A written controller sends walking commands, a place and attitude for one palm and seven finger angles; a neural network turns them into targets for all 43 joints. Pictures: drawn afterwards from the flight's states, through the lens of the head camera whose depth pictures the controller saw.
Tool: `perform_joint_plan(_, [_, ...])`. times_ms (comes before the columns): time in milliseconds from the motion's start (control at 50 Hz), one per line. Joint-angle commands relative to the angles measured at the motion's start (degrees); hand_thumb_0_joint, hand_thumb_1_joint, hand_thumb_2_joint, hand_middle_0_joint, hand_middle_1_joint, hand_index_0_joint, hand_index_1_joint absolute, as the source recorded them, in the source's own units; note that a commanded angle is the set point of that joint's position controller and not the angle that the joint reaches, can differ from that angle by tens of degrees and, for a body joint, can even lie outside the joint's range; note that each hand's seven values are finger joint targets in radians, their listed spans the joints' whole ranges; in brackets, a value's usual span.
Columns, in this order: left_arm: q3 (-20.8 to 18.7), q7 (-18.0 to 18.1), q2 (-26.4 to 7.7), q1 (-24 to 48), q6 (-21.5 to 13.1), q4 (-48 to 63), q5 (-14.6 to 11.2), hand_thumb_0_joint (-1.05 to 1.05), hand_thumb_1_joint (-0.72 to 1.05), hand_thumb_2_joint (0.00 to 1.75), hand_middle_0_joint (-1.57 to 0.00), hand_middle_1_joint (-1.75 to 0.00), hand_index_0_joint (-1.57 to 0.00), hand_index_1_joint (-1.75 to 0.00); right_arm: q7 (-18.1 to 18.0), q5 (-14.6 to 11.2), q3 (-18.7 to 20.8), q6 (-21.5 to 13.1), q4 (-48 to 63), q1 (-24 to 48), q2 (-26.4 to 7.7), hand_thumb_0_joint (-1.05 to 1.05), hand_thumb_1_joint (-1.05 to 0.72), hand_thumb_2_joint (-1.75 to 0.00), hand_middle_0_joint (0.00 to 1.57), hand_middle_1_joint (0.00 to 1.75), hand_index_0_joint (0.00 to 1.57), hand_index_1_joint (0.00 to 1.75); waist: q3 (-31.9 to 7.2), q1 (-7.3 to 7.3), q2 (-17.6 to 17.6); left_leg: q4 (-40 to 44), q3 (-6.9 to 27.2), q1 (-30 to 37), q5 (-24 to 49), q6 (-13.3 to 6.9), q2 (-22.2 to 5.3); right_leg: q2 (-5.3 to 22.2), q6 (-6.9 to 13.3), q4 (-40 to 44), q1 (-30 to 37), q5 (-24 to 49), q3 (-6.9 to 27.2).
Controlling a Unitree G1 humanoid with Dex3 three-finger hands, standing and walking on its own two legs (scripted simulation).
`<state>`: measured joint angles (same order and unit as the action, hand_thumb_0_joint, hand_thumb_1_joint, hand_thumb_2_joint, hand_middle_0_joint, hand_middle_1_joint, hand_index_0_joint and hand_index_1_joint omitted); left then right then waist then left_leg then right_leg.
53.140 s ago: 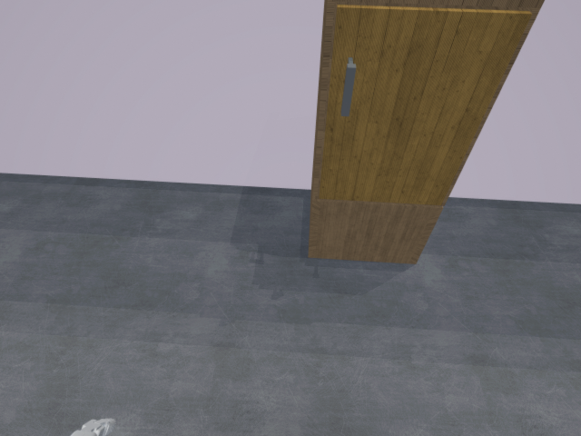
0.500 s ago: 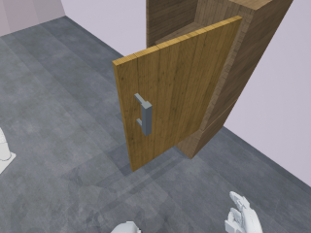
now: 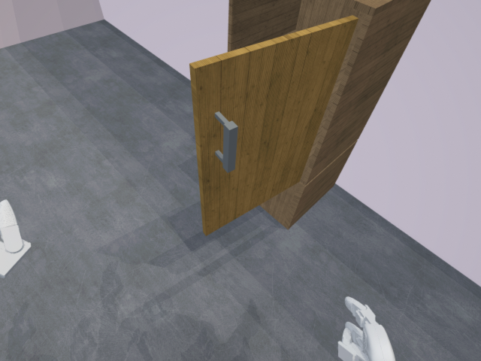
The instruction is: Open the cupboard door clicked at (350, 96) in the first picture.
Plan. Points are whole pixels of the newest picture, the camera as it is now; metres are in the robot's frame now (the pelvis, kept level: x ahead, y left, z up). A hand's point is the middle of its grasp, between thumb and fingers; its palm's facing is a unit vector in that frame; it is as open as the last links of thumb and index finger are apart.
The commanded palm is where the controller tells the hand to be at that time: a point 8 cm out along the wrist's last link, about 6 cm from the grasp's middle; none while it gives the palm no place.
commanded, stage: stop stepping back and stand still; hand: left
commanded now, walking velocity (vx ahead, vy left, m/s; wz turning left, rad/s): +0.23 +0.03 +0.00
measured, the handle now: (224, 142) +0.52 +0.09 +0.04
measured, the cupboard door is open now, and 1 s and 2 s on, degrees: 81 81 81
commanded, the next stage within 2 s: let the arm hang, fingers relaxed in 0.66 s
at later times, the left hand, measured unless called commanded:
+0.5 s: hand (15, 330) +0.12 +0.24 +0.16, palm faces +0.44 -0.78 -0.45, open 7.4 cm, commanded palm +0.06 +0.27 +0.17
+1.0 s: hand out of the picture +0.03 +0.14 -0.15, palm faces +0.00 -0.97 -0.25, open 7.4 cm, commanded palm none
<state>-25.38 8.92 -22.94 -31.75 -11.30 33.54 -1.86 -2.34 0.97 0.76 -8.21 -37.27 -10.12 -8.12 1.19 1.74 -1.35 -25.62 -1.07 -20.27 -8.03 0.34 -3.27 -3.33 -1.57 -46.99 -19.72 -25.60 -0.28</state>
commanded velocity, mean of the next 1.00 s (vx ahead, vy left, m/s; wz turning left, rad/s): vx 0.12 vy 0.03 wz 0.00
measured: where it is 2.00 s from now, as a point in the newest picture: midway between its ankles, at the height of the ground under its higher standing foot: outside the picture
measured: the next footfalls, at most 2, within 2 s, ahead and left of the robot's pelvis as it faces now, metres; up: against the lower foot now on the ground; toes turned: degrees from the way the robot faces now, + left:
right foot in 0.10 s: -0.07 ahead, -0.13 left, +0.00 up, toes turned +3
left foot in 0.38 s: -0.04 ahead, +0.08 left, +0.00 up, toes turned +1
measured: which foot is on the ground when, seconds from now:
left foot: down 0.00-0.10, up 0.12-0.36, down 0.38-1.00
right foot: up 0.00-0.08, down 0.10-1.00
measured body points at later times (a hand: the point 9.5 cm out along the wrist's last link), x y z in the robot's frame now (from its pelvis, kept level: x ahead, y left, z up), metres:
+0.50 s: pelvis -0.08 -0.03 -0.01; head -0.09 -0.02 +0.44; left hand +0.09 +0.27 +0.18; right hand +0.04 -0.30 -0.09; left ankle -0.08 +0.08 -0.74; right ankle -0.11 -0.12 -0.74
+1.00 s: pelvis -0.09 -0.04 -0.02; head -0.07 -0.06 +0.43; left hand +0.03 +0.19 -0.13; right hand +0.02 -0.28 -0.15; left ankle -0.08 +0.08 -0.74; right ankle -0.11 -0.13 -0.74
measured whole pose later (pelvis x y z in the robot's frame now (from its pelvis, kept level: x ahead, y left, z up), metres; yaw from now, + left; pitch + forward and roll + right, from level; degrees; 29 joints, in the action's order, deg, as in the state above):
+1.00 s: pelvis -0.09 -0.04 -0.02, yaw +1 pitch +0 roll +2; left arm -1.1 0.6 -10.1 -13.1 2.5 -41.7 1.7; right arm 0.0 1.4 0.1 -0.5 -50.1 -8.9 -13.0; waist 2.1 -1.7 0.1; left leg -33.3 -0.3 -17.5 -16.3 -0.6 2.8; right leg -1.2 2.5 -37.5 -16.1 -21.5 1.2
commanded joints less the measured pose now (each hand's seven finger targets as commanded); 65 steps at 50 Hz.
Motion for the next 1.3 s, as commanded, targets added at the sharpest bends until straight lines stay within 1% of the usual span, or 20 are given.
perform_joint_plan(0, [-5.2,1.1,-9.8,0.7,-1.5,9.0,-1.2,0.0,0.9,0.9,-0.2,-0.3,-0.2,-0.3,-0.8,-0.4,2.7,-2.6,8.1,3.4,-10.6,0.0,-0.9,-0.9,0.2,0.3,0.2,0.3,-9.6,-2.37,14.0,8.0,8.1,8.3,6.1,-7.1,-11.1,0.9,-0.2,14.0,6.0,0.8,-0.7])
perform_joint_plan(40, [-8.8,1.1,-13.4,-2.9,-1.5,8.8,-1.0,0.0,0.9,0.9,-0.2,-0.3,-0.2,-0.3,-0.9,-0.6,2.3,-1.5,10.0,3.9,-10.4,0.0,-0.9,-0.9,0.2,0.3,0.2,0.3,-9.4,-1.34,9.0,5.6,2.8,2.0,-12.8,-3.2,-4.2,2.1,1.0,28.7,14.7,10.1,-2.3])
perform_joint_plan(100, [-8.6,1.2,-14.4,-0.8,-2.2,7.7,-1.4,0.0,0.9,0.9,-0.2,-0.3,-0.2,-0.3,-1.0,-1.4,1.3,0.0,10.9,4.7,-8.8,0.0,-0.9,-0.9,0.2,0.3,0.2,0.3,-5.7,-1.18,-10.2,-23.5,1.0,-6.6,-14.0,0.8,4.1,21.0,8.4,34.9,6.3,21.1,20.5])
perform_joint_plan(180, [-7.7,1.7,-11.5,-0.5,-2.6,1.9,-0.7,0.0,0.9,0.9,-0.2,-0.3,-0.2,-0.3,-1.6,-1.5,0.7,0.2,9.0,3.9,-8.7,0.0,-0.9,-0.9,0.2,0.3,0.2,0.3,-7.2,-2.58,-4.0,-21.0,0.5,-7.3,-10.7,0.3,2.1,17.1,8.2,26.8,13.0,34.3,10.4])
perform_joint_plan(300, [-4.3,2.0,-10.3,4.7,-3.6,0.8,0.0,0.0,0.9,0.9,-0.2,-0.3,-0.2,-0.3,-2.4,-0.9,2.1,-1.1,8.6,2.6,-10.9,0.0,-0.9,-0.9,0.2,0.3,0.2,0.3,-0.6,-2.37,-3.8,-1.9,-2.6,3.5,-10.4,-2.5,2.3,15.9,7.6,30.3,5.4,3.2,13.8])
perform_joint_plan(420, [-5.5,2.0,-10.8,4.2,-4.9,6.2,0.8,0.0,0.9,0.9,-0.2,-0.3,-0.2,-0.3,-2.7,-0.6,2.0,-1.5,9.5,2.0,-12.1,0.0,-0.9,-0.9,0.2,0.3,0.2,0.3,-1.8,-2.56,13.1,8.7,13.2,6.3,-10.0,-6.8,-7.4,3.6,2.3,14.0,3.7,7.3,1.0])
perform_joint_plan(460, [-6.0,2.2,-11.6,6.4,-5.0,6.2,1.2,0.0,0.9,0.9,-0.2,-0.3,-0.2,-0.3,-3.1,-0.2,2.0,-2.6,8.8,1.6,-11.6,0.0,-0.9,-0.9,0.2,0.3,0.2,0.3,-0.9,-2.58,11.6,10.8,16.4,4.3,-12.3,-8.4,-10.6,3.4,1.6,10.9,3.9,4.2,-1.4])
perform_joint_plan(540, [-5.7,1.8,-10.4,3.2,-4.3,3.6,0.8,0.0,0.9,0.9,-0.2,-0.3,-0.2,-0.3,-2.8,-0.6,1.8,-3.2,8.6,1.7,-11.7,0.0,-0.9,-0.9,0.2,0.3,0.2,0.3,-2.1,-2.2,9.7,5.4,8.1,2.2,-7.1,-5.8,-7.1,3.7,2.2,19.4,9.5,9.6,-0.5])
perform_joint_plan(600, [-4.8,1.1,-9.4,2.3,-4.1,0.7,-0.1,0.0,0.9,0.9,-0.2,-0.3,-0.2,-0.3,-1.9,-1.0,2.0,-2.1,8.7,1.1,-10.6,0.0,-0.9,-0.9,0.2,0.3,0.2,0.3,-3.1,-2.87,-4.1,-8.5,0.5,-0.4,-8.7,-1.7,0.8,12.1,6.5,28.5,9.4,13.9,16.5])
perform_joint_plan(640, [-4.8,1.1,-10.0,4.7,-3.9,0.9,-0.3,0.0,0.9,0.9,-0.2,-0.3,-0.2,-0.3,-1.5,-1.2,2.0,-1.5,8.5,1.2,-10.3,0.0,-0.9,-0.9,0.2,0.3,0.2,0.3,-2.7,-2.72,-6.0,-16.3,0.2,-2.6,-12.5,-0.5,2.4,17.5,10.1,31.4,9.7,19.6,22.0])
perform_joint_plan(720, [-4.7,1.1,-10.0,6.7,-4.2,0.6,0.1,0.0,0.9,0.9,-0.2,-0.3,-0.2,-0.3,-1.9,-0.8,0.9,-1.0,8.5,2.3,-9.6,0.0,-0.9,-0.9,0.2,0.3,0.2,0.3,-3.7,-2.64,-1.3,-1.0,1.3,7.0,-0.9,-1.4,1.4,11.6,5.4,24.5,10.0,27.6,9.4])
perform_joint_plan(740, [20.5,-6.6,2.0,7.8,3.8,-41.4,4.1,0.0,0.9,0.9,-0.2,-0.3,-0.2,-0.3,3.0,-0.6,3.8,-4.0,-5.5,2.6,-15.2,0.0,-0.9,-0.9,0.2,0.3,0.2,0.3,-1.8,-5.89,1.8,-9.2,6.1,10.5,15.7,-2.6,-3.1,10.7,4.1,13.6,-3.1,27.0,1.4])
perform_joint_plan(780, [18.7,-8.1,6.7,6.8,11.0,-43.9,3.9,0.0,0.9,0.9,-0.2,-0.3,-0.2,-0.3,2.5,0.0,3.2,2.8,-4.6,-2.4,-14.4,0.0,-0.9,-0.9,0.2,0.3,0.2,0.3,-4.8,-2.84,6.5,-1.9,14.9,3.4,20.4,-8.9,-9.2,5.1,2.1,4.1,-0.2,13.0,-1.1])
perform_joint_plan(840, [20.1,-7.9,5.7,14.7,11.2,-51.1,3.5,0.0,0.9,0.9,-0.2,-0.3,-0.2,-0.3,1.6,1.9,2.1,4.5,-3.9,-1.2,-14.7,0.0,-0.9,-0.9,0.2,0.3,0.2,0.3,-5.1,-2.88,0.2,2.5,22.4,6.8,30.6,-13.9,-13.0,4.0,1.7,-5.2,-4.8,-4.8,4.0])
perform_joint_plan(900, [20.7,-7.5,3.8,13.3,10.6,-63.9,3.4,0.0,0.9,0.9,-0.2,-0.3,-0.2,-0.3,1.5,1.2,1.6,5.9,-6.1,2.5,-14.2,0.0,-0.9,-0.9,0.2,0.3,0.2,0.3,-8.6,0.51,0.9,-3.2,12.3,8.1,32.4,-8.9,-6.9,4.7,1.7,13.8,8.4,12.1,3.7])
perform_joint_plan(940, [21.5,-7.3,0.6,13.8,10.2,-71.4,3.5,0.0,0.9,0.9,-0.2,-0.3,-0.2,-0.3,1.9,-0.2,0.9,6.8,-8.4,0.8,-9.9,0.0,-0.9,-0.9,0.2,0.3,0.2,0.3,-6.3,-1.52,-4.3,-5.4,4.4,3.1,3.2,-1.9,1.9,13.2,4.4,23.2,12.6,31.4,13.1])
perform_joint_plan(980, [22.1,-7.2,0.9,16.4,9.7,-77.4,3.1,0.0,0.9,0.9,-0.2,-0.3,-0.2,-0.3,1.3,0.3,1.0,8.2,-11.9,0.4,-9.0,0.0,-0.9,-0.9,0.2,0.3,0.2,0.3,-4.5,-2.17,-7.1,-8.2,2.2,3.8,-10.0,-0.5,3.8,16.0,7.0,25.3,12.3,44.4,16.9])
perform_joint_plan(1040, [21.4,-6.6,4.0,16.8,9.7,-82.8,3.0,0.0,0.9,0.9,-0.2,-0.3,-0.2,-0.3,0.5,0.4,1.4,8.6,-16.0,-2.5,-7.6,0.0,-0.9,-0.9,0.2,0.3,0.2,0.3,-4.8,-2.97,1.5,-5.0,2.6,7.5,-4.1,-0.6,2.2,14.0,6.8,24.9,13.2,44.0,13.0])
perform_joint_plan(1120, [22.9,-6.9,6.1,17.3,10.7,-88.6,2.3,0.0,0.9,0.9,-0.2,-0.3,-0.2,-0.3,0.4,0.4,0.7,8.8,-20.7,-3.6,-6.7,0.0,-0.9,-0.9,0.2,0.3,0.2,0.3,-1.3,-2.57,8.2,1.4,5.7,10.6,2.6,-1.6,-0.9,8.6,5.1,27.9,8.7,21.0,8.3])
perform_joint_plan(1280, [24.0,-6.9,7.2,14.9,10.8,-95.7,2.0,0.0,0.9,0.9,-0.2,-0.3,-0.2,-0.3,0.0,0.1,0.1,8.4,-25.5,-7.0,-6.8,0.0,-0.9,-0.9,0.2,0.3,0.2,0.3,1.3,-2.13,1.7,5.1,6.2,10.4,2.1,-2.1,-1.7,7.9,4.9,29.8,10.1,16.9,6.8])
